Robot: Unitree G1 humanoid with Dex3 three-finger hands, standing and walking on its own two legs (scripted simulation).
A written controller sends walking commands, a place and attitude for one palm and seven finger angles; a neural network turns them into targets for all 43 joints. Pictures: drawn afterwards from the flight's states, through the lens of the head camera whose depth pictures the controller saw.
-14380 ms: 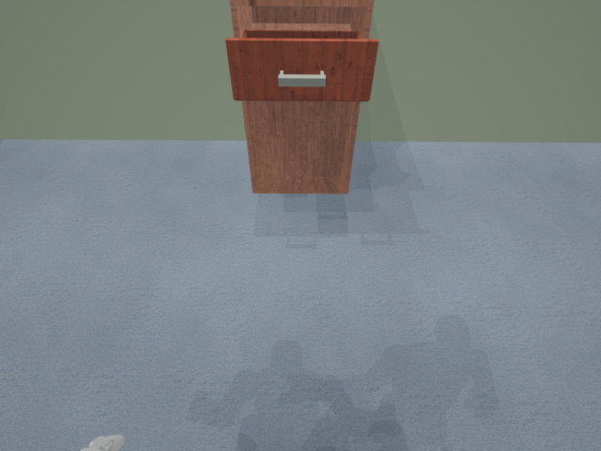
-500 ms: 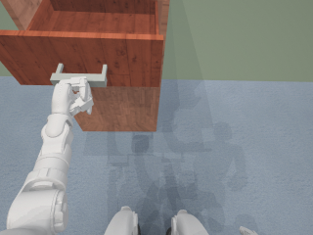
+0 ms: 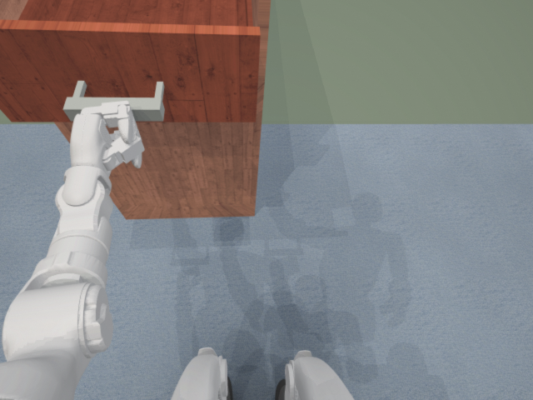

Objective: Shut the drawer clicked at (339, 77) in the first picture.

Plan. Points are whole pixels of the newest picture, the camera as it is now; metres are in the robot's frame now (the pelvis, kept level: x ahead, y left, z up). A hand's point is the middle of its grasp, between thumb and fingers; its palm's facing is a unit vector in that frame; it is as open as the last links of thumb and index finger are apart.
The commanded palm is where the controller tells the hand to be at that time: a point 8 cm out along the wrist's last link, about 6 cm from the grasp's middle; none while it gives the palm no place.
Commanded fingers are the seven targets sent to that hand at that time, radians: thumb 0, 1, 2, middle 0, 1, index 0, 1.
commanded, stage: push the drawer shut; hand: left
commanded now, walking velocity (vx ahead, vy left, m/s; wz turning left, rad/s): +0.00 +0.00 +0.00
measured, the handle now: (118, 98) +0.56 +0.21 +0.07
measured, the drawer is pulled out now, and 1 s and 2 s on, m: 0.12 0.02 0.00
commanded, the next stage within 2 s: pull the fist back off the drawer in 1.36 s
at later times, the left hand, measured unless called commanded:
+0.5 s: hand (140, 114) +0.53 +0.18 +0.07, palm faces +0.03 -1.00 -0.04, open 3.3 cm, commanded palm +0.53 +0.21 +0.07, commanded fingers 0.00 0.90 0.90 -1.40 -1.60 -1.40 -1.60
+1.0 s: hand (142, 84) +0.59 +0.18 +0.07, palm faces +0.02 -1.00 -0.04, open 3.4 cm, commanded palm +0.60 +0.20 +0.07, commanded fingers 0.00 0.90 0.90 -1.40 -1.60 -1.40 -1.60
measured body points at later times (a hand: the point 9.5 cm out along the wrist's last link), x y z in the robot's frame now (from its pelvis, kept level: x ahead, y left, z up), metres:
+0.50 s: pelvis -0.01 +0.00 -0.01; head +0.13 +0.02 +0.42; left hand +0.52 +0.23 +0.07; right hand -0.02 -0.27 -0.12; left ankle +0.04 +0.09 -0.66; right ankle +0.01 -0.10 -0.66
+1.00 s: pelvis -0.01 +0.01 -0.02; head +0.18 +0.04 +0.39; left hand +0.58 +0.23 +0.08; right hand -0.07 -0.24 -0.11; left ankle +0.04 +0.09 -0.66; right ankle +0.01 -0.10 -0.66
